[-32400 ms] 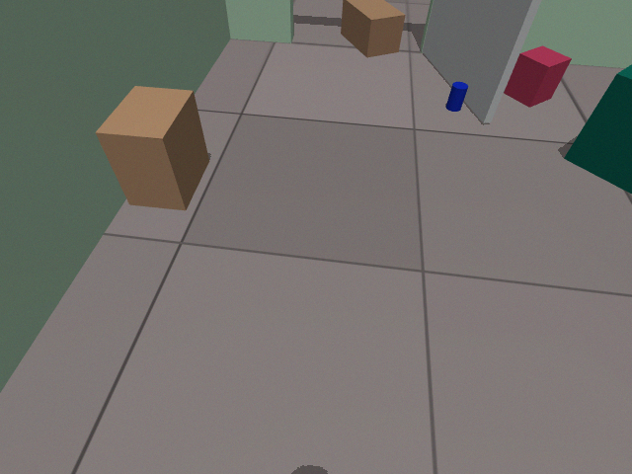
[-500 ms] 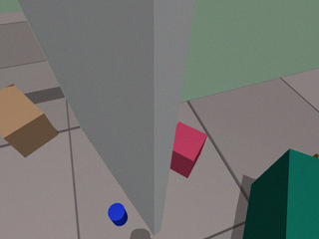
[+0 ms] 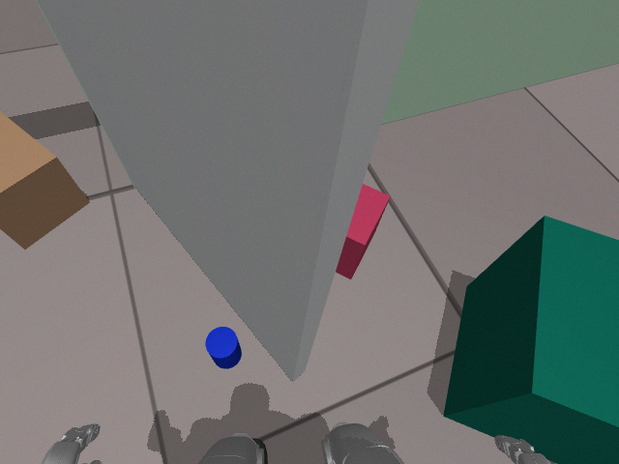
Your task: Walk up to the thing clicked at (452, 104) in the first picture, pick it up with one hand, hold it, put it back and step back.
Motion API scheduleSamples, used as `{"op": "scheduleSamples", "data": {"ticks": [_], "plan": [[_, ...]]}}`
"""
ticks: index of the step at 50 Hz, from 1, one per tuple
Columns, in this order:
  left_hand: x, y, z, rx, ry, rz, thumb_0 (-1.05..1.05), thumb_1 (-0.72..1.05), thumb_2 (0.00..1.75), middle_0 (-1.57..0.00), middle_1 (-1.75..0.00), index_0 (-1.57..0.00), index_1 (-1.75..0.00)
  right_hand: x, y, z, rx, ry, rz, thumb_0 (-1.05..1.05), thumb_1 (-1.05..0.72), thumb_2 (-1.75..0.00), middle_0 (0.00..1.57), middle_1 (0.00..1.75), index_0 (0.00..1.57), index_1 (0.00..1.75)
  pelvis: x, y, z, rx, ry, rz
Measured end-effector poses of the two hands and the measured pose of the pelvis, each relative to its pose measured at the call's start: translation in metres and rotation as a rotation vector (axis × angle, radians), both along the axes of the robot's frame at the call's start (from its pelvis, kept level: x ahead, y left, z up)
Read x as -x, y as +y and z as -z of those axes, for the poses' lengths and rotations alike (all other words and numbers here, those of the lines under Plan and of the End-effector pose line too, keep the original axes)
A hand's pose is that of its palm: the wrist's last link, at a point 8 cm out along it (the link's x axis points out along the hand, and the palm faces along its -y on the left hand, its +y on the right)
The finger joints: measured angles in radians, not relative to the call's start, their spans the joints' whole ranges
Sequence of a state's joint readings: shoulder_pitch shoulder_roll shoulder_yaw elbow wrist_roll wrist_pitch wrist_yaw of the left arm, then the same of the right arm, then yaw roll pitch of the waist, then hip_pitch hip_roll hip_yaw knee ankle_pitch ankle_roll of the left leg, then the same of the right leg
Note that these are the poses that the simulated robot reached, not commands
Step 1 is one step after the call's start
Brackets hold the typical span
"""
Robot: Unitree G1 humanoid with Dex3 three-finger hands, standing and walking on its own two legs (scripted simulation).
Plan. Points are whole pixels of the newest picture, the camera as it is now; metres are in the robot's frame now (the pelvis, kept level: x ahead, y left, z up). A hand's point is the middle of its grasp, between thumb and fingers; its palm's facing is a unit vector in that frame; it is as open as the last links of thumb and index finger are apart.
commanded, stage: step back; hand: left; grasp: from the side
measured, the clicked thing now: (224, 348) +0.42 +0.19 -0.69
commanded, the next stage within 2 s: none
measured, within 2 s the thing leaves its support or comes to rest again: neither
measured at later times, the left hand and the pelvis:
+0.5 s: hand out of the picture +0.00 +0.27 -0.15, palm faces +0.03 -0.92 -0.39, open 7.4 cm; pelvis -0.13 -0.01 -0.01, yaw +2 degrees
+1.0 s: hand out of the picture -0.21 +0.22 -0.13, palm faces -0.01 -0.90 -0.43, open 7.4 cm; pelvis -0.29 -0.04 +0.00, yaw +0 degrees
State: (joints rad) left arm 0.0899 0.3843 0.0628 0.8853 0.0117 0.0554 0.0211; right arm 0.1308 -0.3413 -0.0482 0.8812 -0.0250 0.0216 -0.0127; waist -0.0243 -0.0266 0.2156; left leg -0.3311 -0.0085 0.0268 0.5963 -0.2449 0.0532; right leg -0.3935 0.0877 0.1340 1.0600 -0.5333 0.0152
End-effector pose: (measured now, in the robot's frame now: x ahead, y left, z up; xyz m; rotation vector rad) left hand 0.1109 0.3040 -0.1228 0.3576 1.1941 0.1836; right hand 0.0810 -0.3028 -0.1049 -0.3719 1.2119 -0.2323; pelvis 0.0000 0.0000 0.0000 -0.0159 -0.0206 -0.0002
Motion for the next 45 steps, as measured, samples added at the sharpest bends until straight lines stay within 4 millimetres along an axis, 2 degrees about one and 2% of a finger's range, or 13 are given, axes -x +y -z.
{"op": "scheduleSamples", "data": {"ticks": [7,12,18,22,25,29,34,37,41,45], "plan": [[0.046,-0.015,-0.003,-0.032,0.000,0.010,0.01,0.91,0.90,-0.20,-0.30,-0.20,-0.30,0.021,-0.018,0.020,-0.038,-0.057,0.000,0.00,-0.90,-0.90,0.21,0.30,0.21,0.30,0.036,-0.016,0.013,0.003,-0.018,0.027],[0.084,-0.023,-0.019,-0.033,-0.008,-0.013,0.01,0.91,0.90,-0.20,-0.30,-0.20,-0.30,0.042,-0.025,0.016,-0.051,-0.050,0.014,0.00,-0.90,-0.90,0.20,0.30,0.20,0.30,0.058,-0.020,0.003,-0.031,-0.022,0.022],[0.100,-0.015,-0.030,-0.054,-0.074,-0.017,0.01,0.90,0.90,-0.20,-0.31,-0.20,-0.30,0.078,-0.028,0.011,-0.023,-0.010,-0.024,0.00,-0.91,-0.90,0.20,0.30,0.20,0.30,0.088,-0.016,-0.001,-0.033,-0.002,-0.014],[0.109,-0.002,-0.020,-0.045,-0.133,-0.016,0.01,0.90,0.90,-0.20,-0.31,-0.20,-0.30,0.101,-0.023,0.012,0.009,0.010,-0.058,0.00,-0.91,-0.90,0.20,0.30,0.20,0.30,0.112,-0.009,0.009,-0.020,-0.002,-0.051],[0.125,0.003,-0.012,-0.028,-0.133,-0.031,0.01,0.90,0.90,-0.20,-0.30,-0.20,-0.30,0.119,-0.013,0.007,0.010,0.011,-0.070,0.00,-0.91,-0.90,0.20,0.30,0.20,0.30,0.133,-0.006,0.009,-0.038,-0.024,-0.044],[0.153,0.001,-0.012,-0.012,-0.100,-0.048,0.01,0.91,0.90,-0.20,-0.30,-0.20,-0.30,0.139,-0.008,-0.006,0.004,-0.016,-0.072,0.00,-0.90,-0.90,0.20,0.30,0.21,0.30,0.153,-0.008,0.000,-0.007,-0.020,-0.040],[0.194,-0.006,-0.011,-0.009,-0.061,-0.036,0.01,0.91,0.90,-0.20,-0.30,-0.20,-0.30,0.155,-0.012,-0.011,0.007,-0.075,-0.072,0.00,-0.90,-0.90,0.21,0.30,0.21,0.30,0.182,-0.015,-0.001,0.000,-0.015,-0.011],[0.220,-0.012,-0.009,-0.019,-0.031,-0.023,0.01,0.91,0.90,-0.20,-0.30,-0.20,-0.30,0.166,-0.020,-0.007,0.002,-0.112,-0.074,0.00,-0.90,-0.90,0.21,0.30,0.21,0.30,0.203,-0.022,0.003,-0.003,-0.014,0.011],[0.258,-0.025,-0.006,-0.045,-0.010,-0.013,0.01,0.91,0.90,-0.20,-0.30,-0.20,-0.30,0.188,-0.039,0.008,-0.018,-0.141,-0.061,0.00,-0.90,-0.90,0.21,0.30,0.21,0.30,0.233,-0.036,0.014,0.001,-0.022,0.028],[0.299,-0.039,-0.018,-0.044,0.005,-0.020,0.01,0.91,0.90,-0.20,-0.30,-0.20,-0.30,0.219,-0.049,0.013,-0.034,-0.111,-0.025,0.00,-0.90,-0.90,0.20,0.30,0.20,0.30,0.258,-0.043,0.008,-0.026,-0.028,0.023]]}}
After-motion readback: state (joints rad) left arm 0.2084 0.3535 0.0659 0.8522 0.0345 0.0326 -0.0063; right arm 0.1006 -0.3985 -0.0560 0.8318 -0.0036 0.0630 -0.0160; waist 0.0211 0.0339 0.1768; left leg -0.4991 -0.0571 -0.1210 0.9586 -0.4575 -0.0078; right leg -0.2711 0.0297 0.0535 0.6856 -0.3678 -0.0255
